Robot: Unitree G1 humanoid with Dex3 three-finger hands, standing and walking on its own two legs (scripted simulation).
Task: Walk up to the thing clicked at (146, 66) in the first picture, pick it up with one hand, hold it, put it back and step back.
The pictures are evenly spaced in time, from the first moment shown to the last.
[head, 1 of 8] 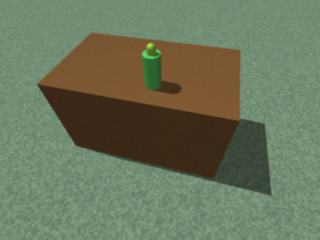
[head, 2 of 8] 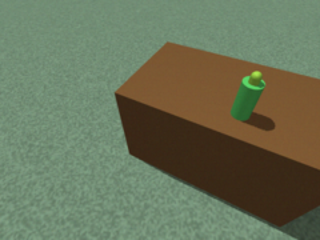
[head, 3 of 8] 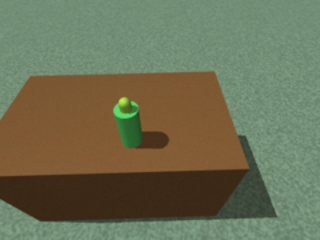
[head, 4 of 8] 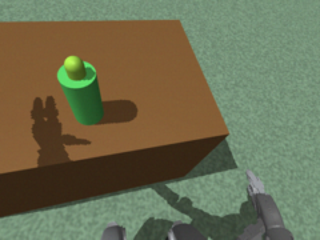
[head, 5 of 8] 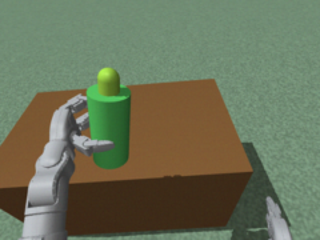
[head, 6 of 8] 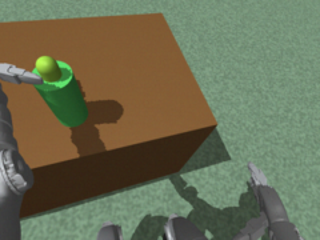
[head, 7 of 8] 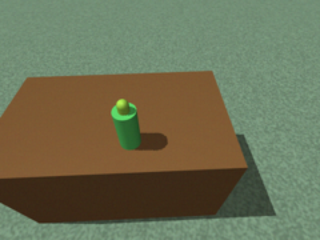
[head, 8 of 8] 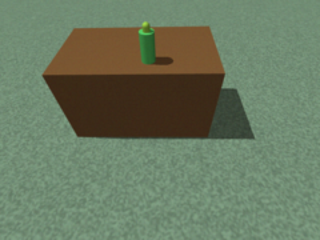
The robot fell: no
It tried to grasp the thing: yes
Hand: left
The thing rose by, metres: 0.25
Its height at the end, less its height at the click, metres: +0.00
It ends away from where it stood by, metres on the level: 0.01
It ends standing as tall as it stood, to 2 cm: yes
